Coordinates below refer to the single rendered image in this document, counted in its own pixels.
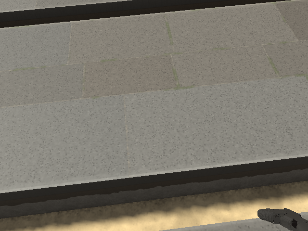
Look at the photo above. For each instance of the right robot hand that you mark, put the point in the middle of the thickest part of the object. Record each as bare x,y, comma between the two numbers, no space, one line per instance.
285,217

